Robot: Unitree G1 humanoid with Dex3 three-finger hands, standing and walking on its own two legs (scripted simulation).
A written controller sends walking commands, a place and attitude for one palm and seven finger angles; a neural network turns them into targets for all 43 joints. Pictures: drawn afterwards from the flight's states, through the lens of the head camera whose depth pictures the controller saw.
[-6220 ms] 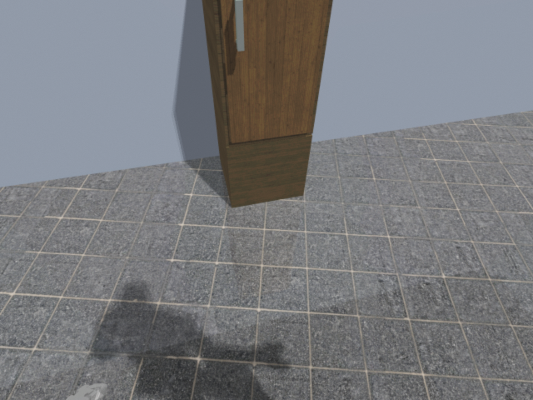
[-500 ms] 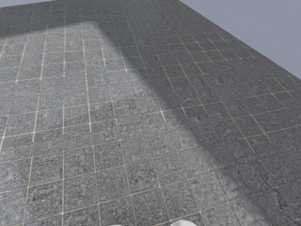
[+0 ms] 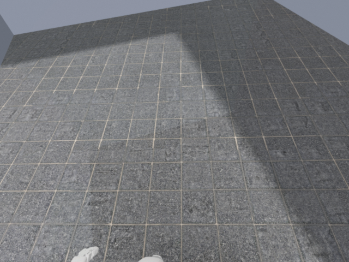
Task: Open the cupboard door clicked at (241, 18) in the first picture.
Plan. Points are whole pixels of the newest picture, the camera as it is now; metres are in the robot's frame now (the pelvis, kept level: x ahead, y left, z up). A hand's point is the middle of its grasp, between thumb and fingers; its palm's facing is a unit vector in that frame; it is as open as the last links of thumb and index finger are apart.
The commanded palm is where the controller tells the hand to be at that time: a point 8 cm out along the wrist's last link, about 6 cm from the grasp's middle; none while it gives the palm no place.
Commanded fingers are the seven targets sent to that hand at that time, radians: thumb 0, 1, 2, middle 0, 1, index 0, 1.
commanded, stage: turn to face it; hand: left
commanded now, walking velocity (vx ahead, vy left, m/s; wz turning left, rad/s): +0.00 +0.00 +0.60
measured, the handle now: out of the picture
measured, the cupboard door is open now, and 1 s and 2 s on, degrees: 0 0 0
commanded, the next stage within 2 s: none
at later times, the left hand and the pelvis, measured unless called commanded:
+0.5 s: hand out of the picture -0.08 +0.23 -0.18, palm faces +0.39 -0.89 -0.26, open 7.4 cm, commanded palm none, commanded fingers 0.00 0.90 0.90 -0.20 -0.30 -0.20 -0.30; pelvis -0.02 +0.01 -0.01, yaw +20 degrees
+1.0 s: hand out of the picture -0.02 +0.22 -0.13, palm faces +0.55 -0.78 -0.30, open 7.4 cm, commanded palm none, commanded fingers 0.00 0.90 0.90 -0.20 -0.30 -0.20 -0.30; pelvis -0.01 -0.02 +0.00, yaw +37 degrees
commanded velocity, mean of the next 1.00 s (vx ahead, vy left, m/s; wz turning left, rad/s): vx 0.00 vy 0.00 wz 0.60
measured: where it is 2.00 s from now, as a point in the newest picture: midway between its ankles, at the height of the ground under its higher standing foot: outside the picture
